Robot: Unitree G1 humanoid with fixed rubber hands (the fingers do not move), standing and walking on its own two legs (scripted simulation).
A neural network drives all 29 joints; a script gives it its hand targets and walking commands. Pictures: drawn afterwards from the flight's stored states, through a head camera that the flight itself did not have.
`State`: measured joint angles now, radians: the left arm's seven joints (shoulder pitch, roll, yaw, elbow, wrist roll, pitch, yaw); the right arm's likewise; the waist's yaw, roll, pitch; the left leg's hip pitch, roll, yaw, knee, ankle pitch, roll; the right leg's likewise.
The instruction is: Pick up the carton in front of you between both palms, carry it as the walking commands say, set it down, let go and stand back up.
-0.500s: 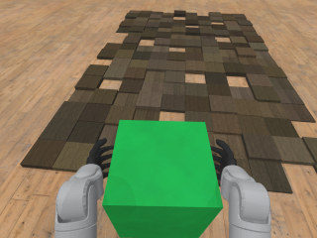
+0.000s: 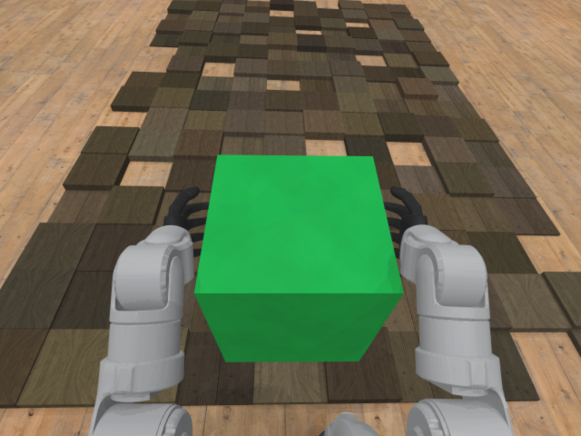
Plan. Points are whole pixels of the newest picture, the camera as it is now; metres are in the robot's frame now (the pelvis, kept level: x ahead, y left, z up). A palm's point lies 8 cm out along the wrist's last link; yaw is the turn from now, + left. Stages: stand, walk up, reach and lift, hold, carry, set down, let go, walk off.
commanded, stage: carry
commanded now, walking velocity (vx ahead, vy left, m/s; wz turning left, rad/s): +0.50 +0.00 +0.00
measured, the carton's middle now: (294, 266) +0.36 -0.01 +0.05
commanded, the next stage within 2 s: none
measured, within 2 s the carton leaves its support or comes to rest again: neither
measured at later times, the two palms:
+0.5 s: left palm (202, 96) +0.73 +0.16 +0.10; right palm (346, 97) +0.75 -0.14 +0.10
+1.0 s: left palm out of the picture +1.08 +0.13 +0.19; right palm out of the picture +1.09 -0.17 +0.19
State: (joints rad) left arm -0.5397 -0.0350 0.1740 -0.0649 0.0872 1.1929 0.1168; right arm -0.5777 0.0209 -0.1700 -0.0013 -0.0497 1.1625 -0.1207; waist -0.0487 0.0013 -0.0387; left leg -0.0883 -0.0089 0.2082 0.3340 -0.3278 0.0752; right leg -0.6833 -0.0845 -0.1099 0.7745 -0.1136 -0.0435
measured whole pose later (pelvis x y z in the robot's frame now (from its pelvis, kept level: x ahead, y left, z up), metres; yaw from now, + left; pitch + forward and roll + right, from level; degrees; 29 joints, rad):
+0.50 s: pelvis +0.36 -0.01 -0.01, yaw +1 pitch +6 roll +1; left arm -0.67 -0.05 0.25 -0.06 0.04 1.18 0.14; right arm -0.68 0.05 -0.26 -0.08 -0.09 1.19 -0.13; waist 0.05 0.00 0.06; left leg -0.69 0.01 0.13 0.64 -0.07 0.07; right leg -0.11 -0.02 -0.14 0.48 -0.45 -0.04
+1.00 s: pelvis +0.70 -0.01 +0.00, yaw +1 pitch +4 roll +1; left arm -0.88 -0.01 0.29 0.10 0.12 1.33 0.13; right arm -0.91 -0.06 -0.25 0.18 -0.03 1.30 -0.14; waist -0.02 0.01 -0.05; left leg -0.24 -0.01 0.10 0.85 -0.40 -0.06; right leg -0.41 0.01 -0.10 0.49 -0.16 -0.08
